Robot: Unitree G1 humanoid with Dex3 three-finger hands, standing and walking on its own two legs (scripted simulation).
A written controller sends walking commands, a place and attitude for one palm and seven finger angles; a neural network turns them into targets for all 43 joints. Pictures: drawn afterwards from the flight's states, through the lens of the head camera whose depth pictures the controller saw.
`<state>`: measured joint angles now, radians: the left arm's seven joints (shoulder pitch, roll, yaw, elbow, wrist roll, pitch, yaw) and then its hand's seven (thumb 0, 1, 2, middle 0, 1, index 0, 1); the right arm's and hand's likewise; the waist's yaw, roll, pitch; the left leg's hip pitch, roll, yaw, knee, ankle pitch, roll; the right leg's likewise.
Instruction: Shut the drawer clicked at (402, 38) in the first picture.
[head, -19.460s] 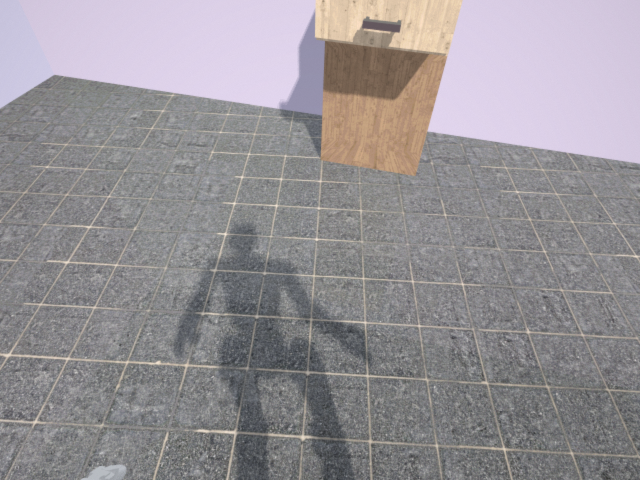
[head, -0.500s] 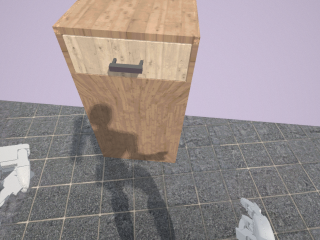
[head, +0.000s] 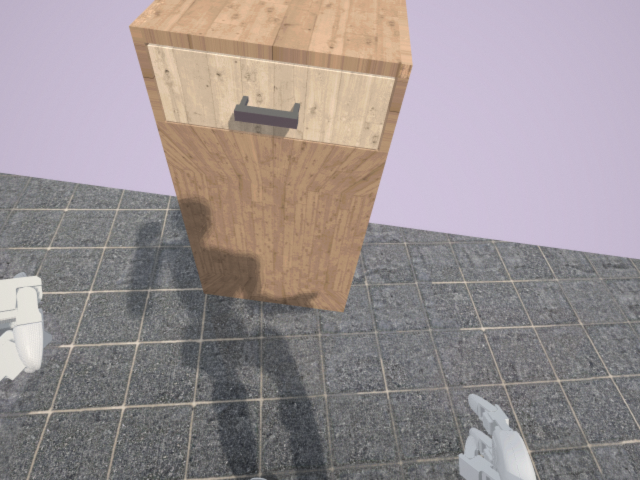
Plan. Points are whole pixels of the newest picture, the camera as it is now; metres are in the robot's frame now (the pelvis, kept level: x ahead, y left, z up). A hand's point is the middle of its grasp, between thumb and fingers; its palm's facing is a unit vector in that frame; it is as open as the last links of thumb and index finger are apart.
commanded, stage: step back with the hand held close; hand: left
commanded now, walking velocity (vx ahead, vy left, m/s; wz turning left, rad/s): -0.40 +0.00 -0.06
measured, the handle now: (268, 110) +0.74 +0.15 +0.04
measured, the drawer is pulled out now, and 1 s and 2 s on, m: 0.00 0.00 0.00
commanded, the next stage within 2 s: stop stepping back and stand still in 0.10 s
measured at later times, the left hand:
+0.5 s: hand out of the picture +0.10 +0.21 +0.16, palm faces +0.29 -0.86 -0.43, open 3.2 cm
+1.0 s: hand out of the picture +0.07 +0.22 +0.17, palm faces +0.30 -0.85 -0.44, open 3.2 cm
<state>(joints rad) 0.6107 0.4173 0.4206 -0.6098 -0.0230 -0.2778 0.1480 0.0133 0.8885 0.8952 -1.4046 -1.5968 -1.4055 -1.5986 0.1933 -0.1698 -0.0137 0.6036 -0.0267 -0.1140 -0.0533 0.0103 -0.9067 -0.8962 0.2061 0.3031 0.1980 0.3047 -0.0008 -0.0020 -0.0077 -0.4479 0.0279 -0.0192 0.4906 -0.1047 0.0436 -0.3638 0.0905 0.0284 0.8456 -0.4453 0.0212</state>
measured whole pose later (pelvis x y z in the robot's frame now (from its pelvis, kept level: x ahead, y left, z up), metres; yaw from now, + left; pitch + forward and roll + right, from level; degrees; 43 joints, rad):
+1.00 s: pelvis -0.13 +0.00 +0.00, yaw -4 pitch -1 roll -1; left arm 0.65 0.39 0.34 -0.59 -0.03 -0.21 0.13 0.01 0.89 0.90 -1.40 -1.60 -1.40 -1.60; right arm 0.24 -0.16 0.05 0.63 -0.02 -0.10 -0.05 0.01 -0.90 -0.90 0.21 0.30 0.20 0.31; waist 0.01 -0.01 -0.02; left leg -0.41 -0.02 -0.01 0.65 -0.25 0.00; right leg -0.17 0.06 -0.02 0.45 -0.25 -0.05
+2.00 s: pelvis -0.14 +0.00 +0.00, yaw -1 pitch -2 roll +0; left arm 0.29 0.11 0.00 1.14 0.01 0.00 0.04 0.01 0.92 0.90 -0.20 -0.31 -0.20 -0.31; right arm 0.32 -0.10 0.00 1.14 -0.02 0.01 -0.04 0.00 -0.91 -0.90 0.20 0.30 0.19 0.30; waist -0.01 0.01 0.03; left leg -0.24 -0.02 -0.02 0.45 -0.18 0.02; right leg -0.16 0.02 -0.05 0.44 -0.25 -0.04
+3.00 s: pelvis -0.11 -0.02 +0.01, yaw -2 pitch -2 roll +0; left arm 0.27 0.14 0.01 1.14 0.01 -0.01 0.04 0.00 0.91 0.90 -0.20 -0.30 -0.20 -0.30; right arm 0.27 -0.14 0.00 1.15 -0.02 0.01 -0.04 0.00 -0.91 -0.90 0.20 0.30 0.19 0.30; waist -0.01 0.01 0.05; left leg -0.19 0.00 -0.02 0.42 -0.20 -0.01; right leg -0.11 0.04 -0.05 0.39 -0.26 -0.05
